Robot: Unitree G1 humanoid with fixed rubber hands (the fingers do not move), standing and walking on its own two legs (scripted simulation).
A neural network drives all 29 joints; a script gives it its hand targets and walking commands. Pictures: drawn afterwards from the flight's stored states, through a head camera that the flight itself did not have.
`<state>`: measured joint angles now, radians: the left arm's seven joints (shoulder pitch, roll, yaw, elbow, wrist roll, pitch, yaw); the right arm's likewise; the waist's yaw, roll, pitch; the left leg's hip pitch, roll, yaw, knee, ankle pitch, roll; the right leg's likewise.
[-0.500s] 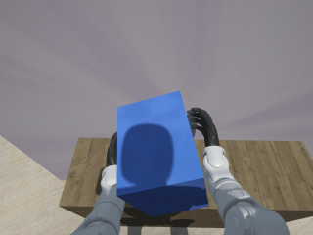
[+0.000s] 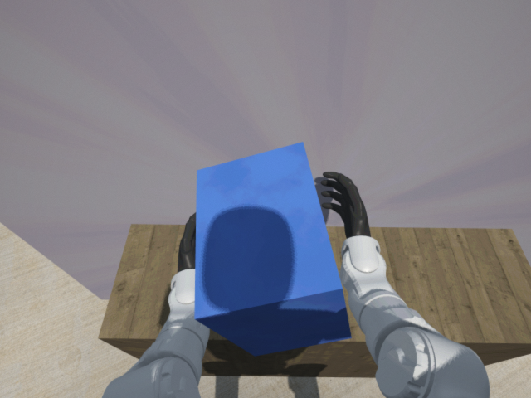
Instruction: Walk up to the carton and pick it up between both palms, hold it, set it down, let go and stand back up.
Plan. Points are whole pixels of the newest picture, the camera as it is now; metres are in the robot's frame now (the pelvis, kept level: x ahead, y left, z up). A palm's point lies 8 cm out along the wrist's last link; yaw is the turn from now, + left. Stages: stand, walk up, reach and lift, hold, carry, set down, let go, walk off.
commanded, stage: set down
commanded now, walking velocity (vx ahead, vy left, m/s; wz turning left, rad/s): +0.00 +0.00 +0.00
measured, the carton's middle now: (277, 257) +0.36 +0.03 -0.04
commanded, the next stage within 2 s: none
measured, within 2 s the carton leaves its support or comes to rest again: rests again in 0.74 s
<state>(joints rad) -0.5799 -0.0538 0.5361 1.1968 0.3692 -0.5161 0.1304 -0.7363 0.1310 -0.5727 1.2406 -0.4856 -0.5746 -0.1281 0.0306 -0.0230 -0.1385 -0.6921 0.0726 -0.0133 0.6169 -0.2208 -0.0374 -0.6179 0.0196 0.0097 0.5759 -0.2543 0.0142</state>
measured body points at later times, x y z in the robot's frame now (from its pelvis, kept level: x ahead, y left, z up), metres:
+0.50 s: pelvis +0.00 +0.01 -0.01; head +0.09 +0.03 +0.43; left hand +0.37 +0.16 -0.04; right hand +0.40 -0.10 +0.00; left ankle +0.03 +0.14 -0.72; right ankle +0.00 -0.13 -0.72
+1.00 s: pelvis -0.01 +0.01 -0.04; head +0.08 +0.01 +0.40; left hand +0.39 +0.21 -0.03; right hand +0.42 -0.13 -0.02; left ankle +0.03 +0.14 -0.72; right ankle +0.00 -0.13 -0.72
